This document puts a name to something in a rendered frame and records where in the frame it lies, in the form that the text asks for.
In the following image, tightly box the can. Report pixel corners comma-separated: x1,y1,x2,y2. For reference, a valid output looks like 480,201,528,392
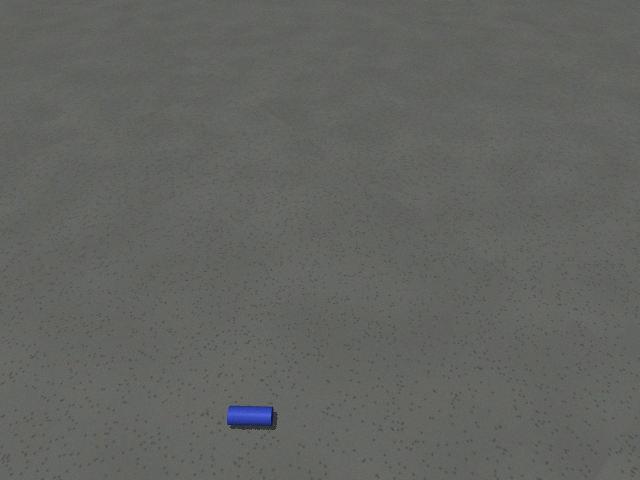
227,406,273,426

